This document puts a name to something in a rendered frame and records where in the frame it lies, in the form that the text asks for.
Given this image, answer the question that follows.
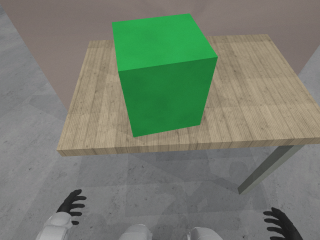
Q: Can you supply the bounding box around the right robot thigh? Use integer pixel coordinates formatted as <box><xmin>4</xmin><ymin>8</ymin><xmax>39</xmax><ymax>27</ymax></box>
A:
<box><xmin>186</xmin><ymin>227</ymin><xmax>223</xmax><ymax>240</ymax></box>

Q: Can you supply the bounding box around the robot left forearm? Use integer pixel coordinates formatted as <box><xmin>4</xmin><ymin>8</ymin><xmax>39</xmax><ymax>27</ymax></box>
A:
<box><xmin>34</xmin><ymin>212</ymin><xmax>73</xmax><ymax>240</ymax></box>

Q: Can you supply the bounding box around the table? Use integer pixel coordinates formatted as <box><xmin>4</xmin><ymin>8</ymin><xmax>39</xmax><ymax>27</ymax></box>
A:
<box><xmin>56</xmin><ymin>34</ymin><xmax>320</xmax><ymax>195</ymax></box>

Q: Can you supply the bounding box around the robot left hand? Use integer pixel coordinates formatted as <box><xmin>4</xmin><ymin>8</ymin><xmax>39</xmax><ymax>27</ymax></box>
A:
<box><xmin>56</xmin><ymin>189</ymin><xmax>87</xmax><ymax>225</ymax></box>

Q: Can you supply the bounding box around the left robot thigh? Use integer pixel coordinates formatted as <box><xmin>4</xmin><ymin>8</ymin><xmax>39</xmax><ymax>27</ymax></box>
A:
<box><xmin>118</xmin><ymin>225</ymin><xmax>153</xmax><ymax>240</ymax></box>

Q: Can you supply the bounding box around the robot thigh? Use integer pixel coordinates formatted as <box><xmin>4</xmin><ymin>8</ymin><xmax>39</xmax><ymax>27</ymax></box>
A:
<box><xmin>118</xmin><ymin>225</ymin><xmax>153</xmax><ymax>240</ymax></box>
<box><xmin>186</xmin><ymin>227</ymin><xmax>223</xmax><ymax>240</ymax></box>

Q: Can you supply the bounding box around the carton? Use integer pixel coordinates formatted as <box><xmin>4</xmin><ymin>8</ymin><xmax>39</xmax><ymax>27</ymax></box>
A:
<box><xmin>112</xmin><ymin>13</ymin><xmax>218</xmax><ymax>137</ymax></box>

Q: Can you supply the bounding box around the robot right hand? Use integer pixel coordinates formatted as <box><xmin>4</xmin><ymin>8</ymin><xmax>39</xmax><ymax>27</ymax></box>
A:
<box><xmin>263</xmin><ymin>207</ymin><xmax>303</xmax><ymax>240</ymax></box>

